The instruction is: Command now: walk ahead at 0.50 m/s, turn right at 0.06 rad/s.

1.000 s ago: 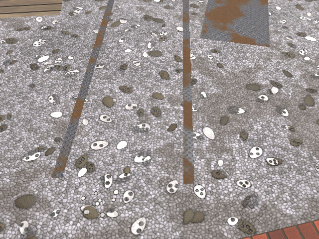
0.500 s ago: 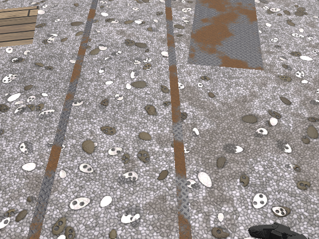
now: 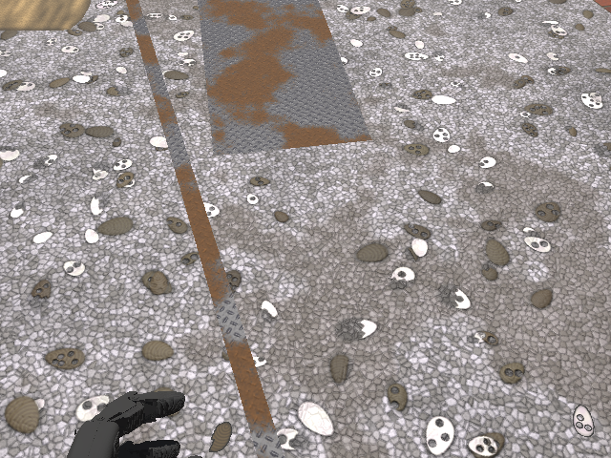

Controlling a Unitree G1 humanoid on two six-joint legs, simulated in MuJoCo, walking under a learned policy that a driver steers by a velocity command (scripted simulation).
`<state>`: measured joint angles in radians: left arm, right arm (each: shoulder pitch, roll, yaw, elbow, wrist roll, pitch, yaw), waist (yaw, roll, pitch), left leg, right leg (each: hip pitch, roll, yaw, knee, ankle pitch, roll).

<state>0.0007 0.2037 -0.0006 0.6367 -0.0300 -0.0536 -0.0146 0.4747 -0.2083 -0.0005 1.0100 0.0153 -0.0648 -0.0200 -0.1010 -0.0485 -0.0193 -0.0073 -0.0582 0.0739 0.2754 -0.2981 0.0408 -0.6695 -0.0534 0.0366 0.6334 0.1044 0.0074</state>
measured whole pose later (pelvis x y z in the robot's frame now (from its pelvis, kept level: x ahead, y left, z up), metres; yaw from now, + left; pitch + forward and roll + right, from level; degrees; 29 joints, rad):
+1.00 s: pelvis +0.27 +0.00 -0.01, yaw +26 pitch +3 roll +0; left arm 0.12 0.27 0.07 0.80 0.00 0.00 0.01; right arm 0.15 -0.27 -0.08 0.64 0.00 0.05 -0.03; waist -0.01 0.00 0.01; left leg -0.40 -0.11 -0.15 0.53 -0.18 0.03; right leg -0.37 0.00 0.06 0.60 -0.27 0.04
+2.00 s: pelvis +0.29 -0.07 +0.00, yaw +4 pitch +1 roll +2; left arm 0.15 0.25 0.04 0.70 0.01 0.02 0.03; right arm 0.14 -0.29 -0.09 0.71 0.00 0.03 -0.04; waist 0.01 0.04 0.03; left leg -0.46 0.04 -0.08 0.85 -0.29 -0.10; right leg -0.26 0.10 0.09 0.44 -0.19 -0.09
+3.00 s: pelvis +0.35 -0.02 +0.01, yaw +28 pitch +1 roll +1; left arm 0.40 0.26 0.05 0.80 -0.01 -0.06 0.01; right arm 0.22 -0.31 -0.07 0.64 0.00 -0.03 -0.01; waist 0.06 0.04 -0.02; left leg -0.58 0.01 -0.06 0.95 -0.20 -0.03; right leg -0.08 0.01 0.05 0.31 -0.26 -0.04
